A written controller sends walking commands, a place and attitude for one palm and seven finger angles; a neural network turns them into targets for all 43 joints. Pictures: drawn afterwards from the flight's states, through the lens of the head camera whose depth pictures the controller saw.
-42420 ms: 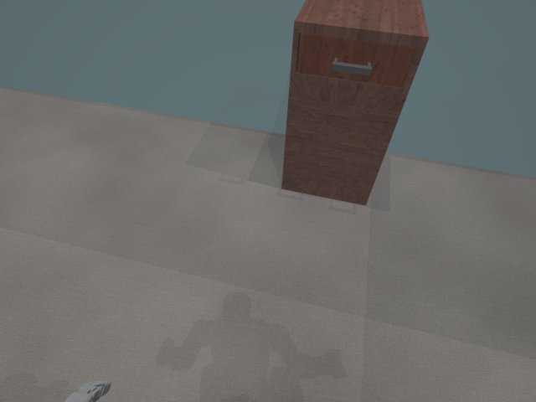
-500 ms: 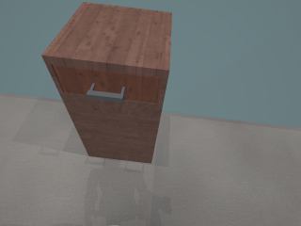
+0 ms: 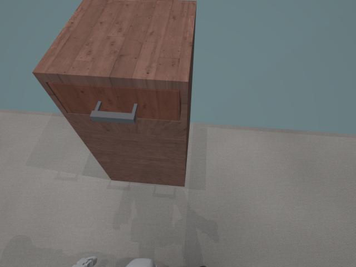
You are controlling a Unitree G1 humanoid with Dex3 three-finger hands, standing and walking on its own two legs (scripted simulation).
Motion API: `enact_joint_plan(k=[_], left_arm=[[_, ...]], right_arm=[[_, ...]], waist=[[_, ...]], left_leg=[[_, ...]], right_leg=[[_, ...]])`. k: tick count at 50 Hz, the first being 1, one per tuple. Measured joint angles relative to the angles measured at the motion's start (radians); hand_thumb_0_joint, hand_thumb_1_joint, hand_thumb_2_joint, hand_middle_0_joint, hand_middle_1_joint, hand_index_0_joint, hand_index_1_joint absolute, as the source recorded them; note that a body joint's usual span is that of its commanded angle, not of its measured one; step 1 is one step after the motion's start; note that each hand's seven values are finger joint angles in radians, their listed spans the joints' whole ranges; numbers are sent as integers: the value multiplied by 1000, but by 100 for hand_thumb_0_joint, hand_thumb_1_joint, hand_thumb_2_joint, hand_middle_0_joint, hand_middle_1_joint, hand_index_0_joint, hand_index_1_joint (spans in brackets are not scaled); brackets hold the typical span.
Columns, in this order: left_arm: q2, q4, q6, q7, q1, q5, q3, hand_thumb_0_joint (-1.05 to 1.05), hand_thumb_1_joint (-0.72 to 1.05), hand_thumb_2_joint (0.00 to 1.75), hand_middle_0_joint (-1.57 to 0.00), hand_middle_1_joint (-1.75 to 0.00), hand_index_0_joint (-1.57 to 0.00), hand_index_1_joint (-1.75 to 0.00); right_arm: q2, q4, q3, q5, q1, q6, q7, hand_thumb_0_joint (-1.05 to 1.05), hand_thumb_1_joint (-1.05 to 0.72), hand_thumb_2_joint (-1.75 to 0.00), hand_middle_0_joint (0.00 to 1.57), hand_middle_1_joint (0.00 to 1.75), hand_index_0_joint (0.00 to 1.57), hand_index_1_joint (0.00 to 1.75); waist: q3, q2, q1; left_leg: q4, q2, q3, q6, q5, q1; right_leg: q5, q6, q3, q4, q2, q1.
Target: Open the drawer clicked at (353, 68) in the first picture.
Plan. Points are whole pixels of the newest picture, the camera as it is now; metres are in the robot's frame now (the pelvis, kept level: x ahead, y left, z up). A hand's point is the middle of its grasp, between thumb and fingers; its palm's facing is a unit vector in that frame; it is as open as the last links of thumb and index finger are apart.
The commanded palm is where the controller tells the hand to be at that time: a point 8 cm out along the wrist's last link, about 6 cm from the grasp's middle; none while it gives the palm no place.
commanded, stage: come to a stop and stand still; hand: left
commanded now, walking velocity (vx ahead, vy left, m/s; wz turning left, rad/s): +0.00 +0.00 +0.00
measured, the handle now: (115, 111) +0.53 +0.23 -0.06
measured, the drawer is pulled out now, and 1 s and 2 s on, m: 0.00 0.00 0.00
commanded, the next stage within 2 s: look again from close up in 0.60 s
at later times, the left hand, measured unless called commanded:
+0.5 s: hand out of the picture -0.03 +0.25 -0.18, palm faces +0.00 -0.97 -0.24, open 7.4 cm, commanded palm none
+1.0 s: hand out of the picture -0.03 +0.19 -0.18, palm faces +0.00 -0.99 -0.16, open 7.3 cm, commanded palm none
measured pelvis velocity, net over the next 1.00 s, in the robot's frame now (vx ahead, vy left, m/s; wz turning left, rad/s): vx -0.02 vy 0.03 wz -0.03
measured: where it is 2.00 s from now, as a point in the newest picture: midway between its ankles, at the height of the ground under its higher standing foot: outside the picture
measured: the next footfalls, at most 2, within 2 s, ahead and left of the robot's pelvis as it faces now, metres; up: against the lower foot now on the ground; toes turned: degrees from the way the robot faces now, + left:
left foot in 0.10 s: -0.01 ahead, +0.14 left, +0.00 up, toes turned +1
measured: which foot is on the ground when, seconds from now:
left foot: up 0.00-0.08, down 0.10-1.00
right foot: down 0.00-1.00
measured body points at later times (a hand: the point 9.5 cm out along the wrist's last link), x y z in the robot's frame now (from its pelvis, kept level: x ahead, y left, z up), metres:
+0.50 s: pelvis -0.04 +0.06 -0.01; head -0.05 +0.04 +0.44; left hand -0.03 +0.30 -0.16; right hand -0.02 -0.18 -0.16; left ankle -0.05 +0.14 -0.74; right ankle +0.02 -0.09 -0.74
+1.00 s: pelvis -0.02 +0.03 -0.01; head -0.03 +0.03 +0.44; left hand -0.03 +0.24 -0.17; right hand -0.06 -0.18 -0.17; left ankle -0.05 +0.14 -0.74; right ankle +0.02 -0.09 -0.74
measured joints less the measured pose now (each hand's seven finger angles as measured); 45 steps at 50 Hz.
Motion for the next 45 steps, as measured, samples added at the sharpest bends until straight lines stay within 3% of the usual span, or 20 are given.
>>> enact_joint_plan(k=[5,9,15,21,33,45], left_arm=[[-20,13,-10,10,34,-11,-24,1,91,90,-20,-30,-21,-30],[-33,13,4,15,83,-14,-35,1,91,90,-21,-30,-21,-30],[-19,4,23,-5,137,-9,-48,1,91,90,-20,-30,-21,-30],[-10,4,22,-15,187,-3,-51,1,91,90,-20,-30,-20,-30],[-41,83,6,-20,262,-7,-59,1,91,90,-20,-30,-20,-30],[-86,131,-17,-11,215,-9,-72,2,92,90,-20,-30,-20,-30]], right_arm=[[7,-34,16,3,28,-30,5,1,-91,-89,19,30,20,30],[18,-81,21,-8,73,-41,-2,1,-91,-89,19,30,20,30],[54,-112,49,-11,129,-52,4,1,-92,-89,20,30,20,30],[37,-106,53,-15,169,-58,9,0,-94,-89,20,30,20,30],[40,-13,63,-12,257,-62,5,1,-92,-89,20,30,20,30],[88,54,78,-6,259,-84,-4,1,-91,-89,20,30,20,30]], waist=[[-41,11,-6],[-93,15,-5],[-146,25,5],[-146,27,8],[-130,23,4],[-137,10,-8]], left_leg=[[-297,28,21,11,207,118],[-261,9,47,56,130,137],[-245,-5,78,82,134,145],[-284,-24,95,99,176,131],[-337,-22,90,90,212,129],[-357,4,77,64,208,151]], right_leg=[[-18,21,-9,56,8,-26],[-55,50,10,132,-14,-35],[-32,66,43,132,-25,-29],[12,69,61,98,-39,-50],[43,72,56,49,-35,-51],[33,50,39,30,-9,-28]])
